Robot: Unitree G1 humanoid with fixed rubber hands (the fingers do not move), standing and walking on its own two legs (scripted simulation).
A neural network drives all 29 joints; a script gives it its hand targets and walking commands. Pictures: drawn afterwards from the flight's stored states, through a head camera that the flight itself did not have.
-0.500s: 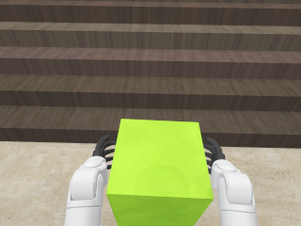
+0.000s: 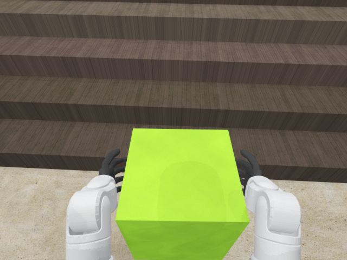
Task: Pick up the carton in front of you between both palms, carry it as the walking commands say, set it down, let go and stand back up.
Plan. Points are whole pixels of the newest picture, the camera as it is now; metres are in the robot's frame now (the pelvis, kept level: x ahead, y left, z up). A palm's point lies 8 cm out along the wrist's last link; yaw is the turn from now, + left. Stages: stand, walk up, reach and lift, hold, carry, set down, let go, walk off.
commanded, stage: carry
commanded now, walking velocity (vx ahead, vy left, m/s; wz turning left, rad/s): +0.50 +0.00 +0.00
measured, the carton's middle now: (179, 197) +0.27 +0.00 +0.01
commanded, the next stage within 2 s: none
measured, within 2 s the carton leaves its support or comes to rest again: neither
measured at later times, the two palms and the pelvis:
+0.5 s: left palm (126, 65) +0.66 +0.16 +0.13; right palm (223, 71) +0.62 -0.14 +0.13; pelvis +0.32 +0.04 +0.00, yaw -4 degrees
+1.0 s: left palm (142, 21) +1.01 +0.14 +0.13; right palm (212, 22) +1.02 -0.16 +0.12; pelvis +0.62 -0.01 +0.00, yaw -2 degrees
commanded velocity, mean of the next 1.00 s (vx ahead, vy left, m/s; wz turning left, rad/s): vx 0.50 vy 0.00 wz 0.00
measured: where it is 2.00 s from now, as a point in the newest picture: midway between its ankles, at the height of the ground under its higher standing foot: (171, 90)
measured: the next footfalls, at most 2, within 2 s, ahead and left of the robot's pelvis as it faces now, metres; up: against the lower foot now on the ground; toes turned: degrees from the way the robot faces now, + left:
left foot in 0.28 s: +0.39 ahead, +0.11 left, +0.00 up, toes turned +9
right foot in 0.76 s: +0.65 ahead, -0.07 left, +0.00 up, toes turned -9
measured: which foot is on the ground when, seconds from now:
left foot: up 0.00-0.26, down 0.28-0.74, up 0.76-1.00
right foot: down 0.00-0.30, up 0.32-0.74, down 0.76-1.00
